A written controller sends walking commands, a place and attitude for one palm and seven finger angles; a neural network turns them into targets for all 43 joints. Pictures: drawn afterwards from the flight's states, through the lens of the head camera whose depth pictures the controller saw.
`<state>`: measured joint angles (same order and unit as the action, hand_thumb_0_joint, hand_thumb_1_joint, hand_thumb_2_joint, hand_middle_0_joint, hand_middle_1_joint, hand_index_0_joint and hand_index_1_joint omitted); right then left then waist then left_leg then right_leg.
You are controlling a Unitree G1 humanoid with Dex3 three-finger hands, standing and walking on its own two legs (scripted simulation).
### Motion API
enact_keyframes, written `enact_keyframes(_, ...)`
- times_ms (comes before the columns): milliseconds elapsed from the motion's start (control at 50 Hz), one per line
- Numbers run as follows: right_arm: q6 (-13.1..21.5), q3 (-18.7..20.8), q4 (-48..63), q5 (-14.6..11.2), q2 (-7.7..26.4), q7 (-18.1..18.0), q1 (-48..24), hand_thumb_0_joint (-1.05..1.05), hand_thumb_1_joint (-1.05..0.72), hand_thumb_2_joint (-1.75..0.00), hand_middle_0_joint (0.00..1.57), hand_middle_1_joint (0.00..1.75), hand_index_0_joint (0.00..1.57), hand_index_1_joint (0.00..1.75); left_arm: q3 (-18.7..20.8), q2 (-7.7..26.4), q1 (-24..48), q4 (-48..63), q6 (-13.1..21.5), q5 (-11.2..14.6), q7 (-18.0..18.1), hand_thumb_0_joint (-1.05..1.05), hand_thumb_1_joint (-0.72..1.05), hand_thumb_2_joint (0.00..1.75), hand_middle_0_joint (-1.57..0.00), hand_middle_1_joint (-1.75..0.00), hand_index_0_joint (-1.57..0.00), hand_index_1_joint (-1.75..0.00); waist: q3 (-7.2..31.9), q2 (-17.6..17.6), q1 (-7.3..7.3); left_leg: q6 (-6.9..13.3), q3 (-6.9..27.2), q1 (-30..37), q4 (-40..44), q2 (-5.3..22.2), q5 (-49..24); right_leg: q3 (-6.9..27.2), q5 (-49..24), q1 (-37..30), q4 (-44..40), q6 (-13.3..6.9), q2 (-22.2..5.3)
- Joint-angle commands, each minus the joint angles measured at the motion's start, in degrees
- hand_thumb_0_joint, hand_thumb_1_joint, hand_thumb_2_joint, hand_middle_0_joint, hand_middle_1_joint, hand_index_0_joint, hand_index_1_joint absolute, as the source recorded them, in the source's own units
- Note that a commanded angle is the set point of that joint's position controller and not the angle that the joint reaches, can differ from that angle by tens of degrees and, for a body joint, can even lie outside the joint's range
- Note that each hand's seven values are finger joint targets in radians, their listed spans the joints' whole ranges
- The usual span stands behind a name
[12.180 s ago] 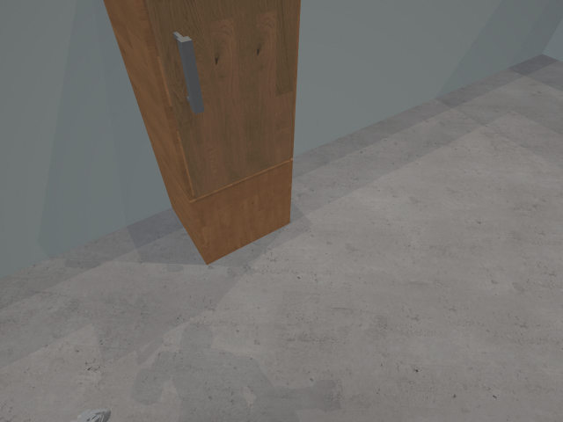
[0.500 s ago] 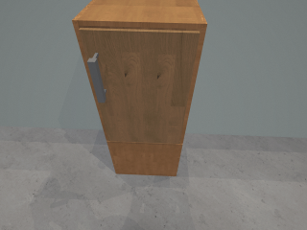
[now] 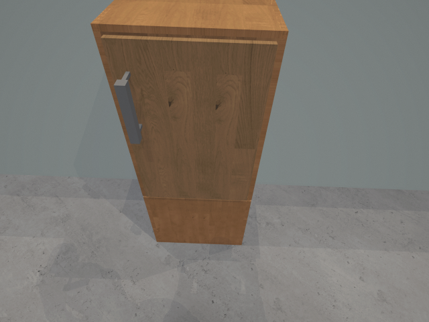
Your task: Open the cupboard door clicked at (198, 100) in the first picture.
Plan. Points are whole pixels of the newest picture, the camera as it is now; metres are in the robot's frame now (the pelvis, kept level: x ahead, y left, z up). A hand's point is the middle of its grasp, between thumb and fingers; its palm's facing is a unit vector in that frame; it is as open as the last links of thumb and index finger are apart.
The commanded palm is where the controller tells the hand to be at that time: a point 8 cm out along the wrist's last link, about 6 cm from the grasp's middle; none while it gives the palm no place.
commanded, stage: look again from close up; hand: left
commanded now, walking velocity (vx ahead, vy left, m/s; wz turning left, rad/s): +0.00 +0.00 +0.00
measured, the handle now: (131, 109) +0.58 +0.25 +0.08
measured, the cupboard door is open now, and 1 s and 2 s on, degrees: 0 0 0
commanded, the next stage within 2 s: raise the hand with hooked fingers in 0.06 s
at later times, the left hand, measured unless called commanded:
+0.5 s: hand (154, 263) +0.22 +0.13 +0.01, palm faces +0.00 -1.00 +0.03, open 8.1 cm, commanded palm +0.14 +0.21 -0.03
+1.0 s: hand (114, 255) +0.23 +0.20 +0.01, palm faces +0.05 -1.00 -0.07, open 11.1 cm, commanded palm +0.19 +0.25 +0.02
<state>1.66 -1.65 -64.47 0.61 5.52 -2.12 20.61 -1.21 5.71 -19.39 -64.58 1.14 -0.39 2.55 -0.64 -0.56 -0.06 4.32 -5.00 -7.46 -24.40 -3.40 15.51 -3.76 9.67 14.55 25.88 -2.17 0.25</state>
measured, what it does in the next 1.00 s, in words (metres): stands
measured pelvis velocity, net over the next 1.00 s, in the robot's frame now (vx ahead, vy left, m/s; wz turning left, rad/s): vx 0.02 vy -0.03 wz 0.06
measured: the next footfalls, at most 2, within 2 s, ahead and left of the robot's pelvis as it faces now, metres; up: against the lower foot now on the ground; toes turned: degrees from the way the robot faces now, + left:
none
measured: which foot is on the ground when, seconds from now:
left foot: down 0.00-1.00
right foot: down 0.00-1.00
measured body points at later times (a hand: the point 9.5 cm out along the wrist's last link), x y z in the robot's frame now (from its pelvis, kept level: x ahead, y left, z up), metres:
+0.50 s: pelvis +0.01 -0.01 -0.05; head +0.02 -0.01 +0.40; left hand +0.21 +0.18 +0.01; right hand +0.20 -0.28 -0.08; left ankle -0.02 +0.07 -0.74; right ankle +0.05 -0.09 -0.74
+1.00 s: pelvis +0.02 -0.03 -0.05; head +0.07 -0.04 +0.40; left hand +0.22 +0.25 +0.02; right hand +0.18 -0.25 -0.14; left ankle -0.02 +0.07 -0.74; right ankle +0.05 -0.09 -0.74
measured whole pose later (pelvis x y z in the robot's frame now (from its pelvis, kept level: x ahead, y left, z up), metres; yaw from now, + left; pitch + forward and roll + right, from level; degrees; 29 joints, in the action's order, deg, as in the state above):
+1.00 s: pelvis +0.02 -0.03 -0.05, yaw +3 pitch +11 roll -1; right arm 11.2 -3.1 -32.4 -2.6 12.2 -2.7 15.8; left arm 16.0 17.3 -19.9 -1.7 16.4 20.3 -20.8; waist 5.9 1.9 -0.6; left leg 1.5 -0.3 -34.4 -52.3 -0.8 28.9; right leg -7.9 22.0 38.7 49.2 -4.9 2.0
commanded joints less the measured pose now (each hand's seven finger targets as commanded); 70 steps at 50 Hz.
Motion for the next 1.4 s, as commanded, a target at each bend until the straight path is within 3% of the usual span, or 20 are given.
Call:
enact_keyframes(0,0.5,1.1,0.4,0.0,4.8,-0.2,4.8,0.0,-0.9,-0.9,0.2,0.3,0.2,0.3,0.7,3.4,-3.9,1.7,0.8,-0.2,0.0,0.0,0.9,0.9,-0.2,-0.3,-0.2,-0.3,-5.1,-0.1,-0.39,-1.2,8.4,-8.2,8.1,9.3,-1.3,7.9,-3.2,-4.2,-3.8,-1.1,-6.5)
enact_keyframes(120,0.6,1.0,0.2,0.1,5.2,-0.2,3.9,0.0,-0.9,-0.9,0.2,0.3,0.2,0.3,0.7,3.5,-3.7,1.8,0.7,-0.2,-0.1,0.0,0.9,0.9,-0.2,-0.3,-0.2,-0.3,-6.0,0.5,-0.12,-1.3,8.5,-8.1,8.7,9.5,-2.0,7.6,-3.9,-4.1,-3.8,-0.9,-6.4)
enact_keyframes(140,0.8,1.4,4.5,-0.7,8.3,0.3,-4.0,0.0,-0.9,-0.9,0.2,0.3,0.2,0.3,0.9,7.2,-8.3,-0.8,1.1,-1.0,2.1,0.0,0.9,0.9,-0.2,-0.3,-0.2,-0.3,-6.7,0.8,2.83,-2.8,4.9,-8.3,-0.3,10.8,-9.5,7.7,-16.9,-1.2,-0.8,-0.1,-8.2)
enact_keyframes(160,9.3,2.9,28.2,-1.9,20.2,-1.7,-3.0,0.0,-0.9,-0.9,0.2,0.3,0.2,0.3,2.4,16.9,36.8,91.2,12.4,11.5,1.5,0.0,0.88,0.89,-0.2,-0.32,-0.2,-0.32,23.3,16.2,-6.49,-5.0,8.1,3.9,3.9,4.3,-11.8,5.0,-4.9,-7.3,2.5,0.7,-2.5)
enact_keyframes(180,15.1,0.8,25.1,-2.8,14.7,-2.8,-8.4,0.0,-0.9,-0.9,0.2,0.3,0.2,0.3,2.3,13.1,18.9,79.7,8.4,7.2,4.7,0.0,0.85,0.88,-0.2,-0.33,-0.2,-0.33,20.2,18.2,-2.05,-6.7,9.0,1.7,7.1,7.5,-11.7,3.4,6.1,-3.6,7.6,-0.9,-1.2)
enact_keyframes(220,18.2,1.5,23.2,-4.8,11.6,-2.2,-5.2,0.0,-0.9,-0.9,0.2,0.3,0.2,0.3,-7.9,-4.1,-0.8,65.8,-2.1,9.1,7.0,0.0,0.81,0.86,-0.21,-0.36,-0.21,-0.36,0.6,5.8,-2.77,-6.7,11.7,-9.9,8.4,6.2,4.2,-0.7,9.3,8.7,10.0,0.5,-0.3)
enact_keyframes(280,22.2,2.9,29.2,-3.4,16.7,-2.3,-6.3,0.0,-0.9,-0.9,0.2,0.3,0.2,0.3,-6.0,1.4,-1.0,75.3,5.3,10.5,5.2,0.0,0.74,0.83,-0.21,-0.4,-0.21,-0.4,0.4,-7.5,-4.07,-4.3,12.3,-15.7,-1.8,4.3,9.1,0.1,13.0,10.5,5.1,1.0,-0.3)
enact_keyframes(320,22.8,4.1,31.8,-2.1,16.6,-1.0,-6.1,0.0,-0.9,-0.9,0.2,0.3,0.2,0.3,-5.2,-0.1,-0.9,70.2,10.9,9.6,2.0,0.0,0.69,0.81,-0.22,-0.43,-0.22,-0.43,-0.1,-16.9,-4.25,-3.9,10.9,-20.8,-8.2,3.0,8.5,0.9,18.1,15.0,6.4,1.0,-0.6)
enact_keyframes(340,22.6,4.8,33.4,-1.8,16.3,-0.3,-7.6,0.0,-0.9,-0.9,0.2,0.3,0.2,0.3,-2.8,-0.7,-7.9,64.5,14.8,10.3,-0.7,0.0,0.67,0.8,-0.22,-0.45,-0.22,-0.45,-1.2,-19.9,-1.66,-3.9,9.3,-25.4,-11.5,2.8,8.6,0.9,21.4,17.0,8.2,0.9,-0.8)
enact_keyframes(380,21.2,6.1,37.4,-0.9,16.4,1.9,-10.6,0.0,-0.9,-0.9,0.2,0.3,0.2,0.3,2.8,1.3,-18.5,62.4,23.8,12.4,-7.6,0.0,0.62,0.78,-0.22,-0.48,-0.22,-0.48,3.3,-16.2,1.92,-4.9,6.4,-30.2,-17.0,1.4,6.0,1.1,19.6,16.0,13.0,0.0,-0.8)
enact_keyframes(420,18.1,7.2,40.8,-0.5,16.7,4.3,-13.1,0.0,-0.9,-0.9,0.2,0.3,0.2,0.3,10.4,8.3,-22.0,62.7,31.0,11.9,-14.1,0.0,0.57,0.76,-0.22,-0.51,-0.22,-0.51,6.5,0.5,4.03,-6.3,4.4,-30.7,-21.4,0.1,0.6,2.1,9.8,13.8,19.1,-2.1,-1.2)
enact_keyframes(460,14.6,7.2,45.1,-0.8,16.0,4.4,-15.8,0.0,-0.9,-0.9,0.2,0.3,0.2,0.3,12.9,10.6,-24.9,65.2,29.3,10.8,-15.0,0.0,0.53,0.74,-0.23,-0.54,-0.23,-0.54,10.1,0.3,6.16,-5.1,3.1,-33.2,-22.6,-0.4,-2.6,2.5,2.5,11.3,22.8,-2.1,-0.6)
enact_keyframes(500,11.3,6.9,47.4,-1.2,15.4,3.7,-15.3,0.0,-0.9,-0.9,0.2,0.3,0.2,0.3,13.1,10.9,-20.5,71.9,25.8,12.4,-14.8,0.0,0.48,0.72,-0.23,-0.57,-0.23,-0.57,14.3,-0.5,5.83,-4.5,3.4,-34.5,-23.7,-0.3,-4.3,4.8,-1.9,9.7,23.9,-1.5,-0.5)
enact_keyframes(560,9.2,6.3,49.1,-1.9,14.2,2.3,-13.8,0.0,-0.9,-0.9,0.2,0.3,0.2,0.3,13.9,11.0,-12.9,82.5,26.4,13.9,-12.6,0.0,0.41,0.69,-0.24,-0.62,-0.24,-0.62,16.6,1.9,3.0,-3.7,4.6,-35.2,-26.6,0.3,-2.1,9.9,-2.2,10.9,22.3,0.0,-1.0)
enact_keyframes(620,9.5,5.9,47.3,-1.3,13.8,1.6,-9.0,0.0,-0.9,-0.9,0.2,0.3,0.2,0.3,13.8,12.8,-5.7,91.3,30.8,13.8,-12.1,0.0,0.34,0.66,-0.24,-0.66,-0.24,-0.66,20.5,5.1,-0.94,-3.0,6.6,-31.5,-29.3,2.2,-6.9,8.6,-9.0,13.0,24.1,0.7,-0.4)
enact_keyframes(700,12.3,4.1,43.8,-1.8,15.6,0.5,-9.0,0.0,-0.9,-0.9,0.2,0.3,0.2,0.3,9.1,12.2,2.3,85.8,32.4,16.3,-19.4,0.0,0.25,0.62,-0.25,-0.72,-0.25,-0.72,15.5,4.0,-5.83,-2.3,7.8,-33.1,-32.2,3.0,-3.4,8.2,-2.6,18.2,22.2,1.2,-0.3)
enact_keyframes(840,12.9,3.4,42.9,-3.8,15.5,-1.3,-10.6,0.0,-0.9,-0.9,0.2,0.3,0.2,0.3,22.8,20.9,-2.6,75.1,19.1,21.1,-25.1,0.0,0.08,0.55,-0.26,-0.82,-0.26,-0.82,23.0,0.6,0.25,-2.7,7.0,-33.4,-26.4,2.5,-3.3,11.1,-2.3,2.7,15.0,3.4,-3.9)
enact_keyframes(900,13.1,2.8,42.9,-3.4,15.0,-1.4,-11.8,0.0,-0.9,-0.9,0.2,0.3,0.2,0.3,25.0,20.8,-2.1,73.3,17.8,22.7,-23.5,0.0,0.01,0.52,-0.26,-0.87,-0.26,-0.87,19.8,-3.0,1.53,-3.1,7.8,-33.1,-23.5,2.8,-4.0,10.7,-4.3,1.1,14.2,3.7,-3.9)
enact_keyframes(1080,16.3,3.2,41.4,-3.6,17.0,-1.4,-8.8,0.0,-0.9,-0.9,0.2,0.3,0.2,0.3,23.5,21.8,4.3,72.0,21.2,21.5,-22.9,0.0,-0.2,0.43,-0.28,-1.0,-0.28,-1.0,15.2,1.2,0.54,-2.5,6.6,-27.1,-17.2,2.7,-2.9,6.2,6.4,5.3,11.0,1.7,-2.1)
enact_keyframes(1380,16.2,1.9,39.7,-3.9,18.1,-3.0,-8.8,0.0,-0.9,-0.9,0.2,0.3,0.2,0.3,26.0,27.4,21.9,66.7,13.6,21.0,-25.2,0.0,-0.5,0.3,-0.3,-1.2,-0.3,-1.2,13.0,5.5,0.85,-3.9,9.2,-14.3,-9.8,3.9,-10.7,0.6,-2.9,3.5,9.9,0.1,0.1)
